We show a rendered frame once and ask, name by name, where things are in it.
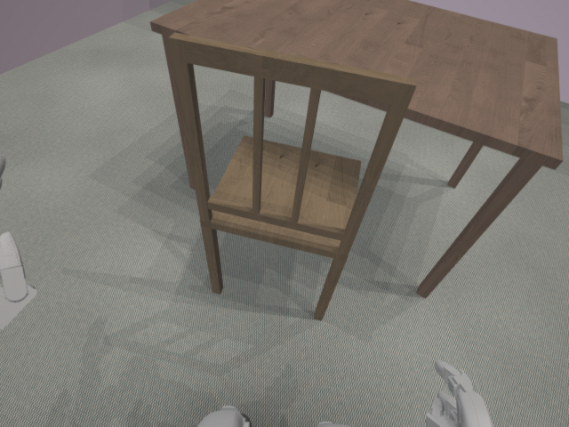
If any robot left hand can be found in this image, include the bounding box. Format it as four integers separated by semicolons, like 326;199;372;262
0;153;37;330

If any robot right hand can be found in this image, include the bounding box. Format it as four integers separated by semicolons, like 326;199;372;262
426;360;494;427

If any table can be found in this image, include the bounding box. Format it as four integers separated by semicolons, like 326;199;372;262
150;0;563;298

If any robot left shin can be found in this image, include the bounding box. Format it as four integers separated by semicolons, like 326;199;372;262
221;406;243;417

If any chair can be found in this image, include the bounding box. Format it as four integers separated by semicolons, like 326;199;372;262
169;32;417;321

